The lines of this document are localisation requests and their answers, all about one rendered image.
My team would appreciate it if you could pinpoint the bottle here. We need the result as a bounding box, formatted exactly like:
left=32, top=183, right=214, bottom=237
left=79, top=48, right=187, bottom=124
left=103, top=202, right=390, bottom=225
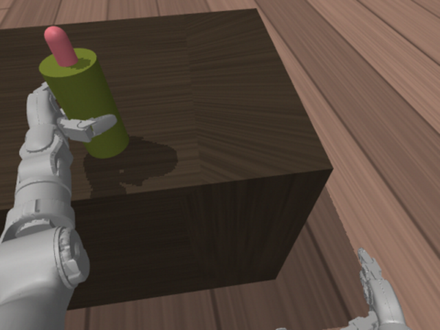
left=39, top=26, right=129, bottom=158

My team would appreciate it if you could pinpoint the right robot hand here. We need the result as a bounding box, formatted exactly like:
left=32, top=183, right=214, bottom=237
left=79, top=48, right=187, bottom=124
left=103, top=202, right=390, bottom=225
left=340, top=247, right=406, bottom=330

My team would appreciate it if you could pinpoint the left robot hand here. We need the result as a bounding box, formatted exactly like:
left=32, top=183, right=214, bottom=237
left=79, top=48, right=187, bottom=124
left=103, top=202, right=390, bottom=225
left=27, top=81, right=117, bottom=142

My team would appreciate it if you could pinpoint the left robot arm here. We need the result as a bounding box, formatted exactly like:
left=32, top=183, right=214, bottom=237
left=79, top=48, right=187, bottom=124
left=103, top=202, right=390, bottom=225
left=0, top=124, right=89, bottom=330

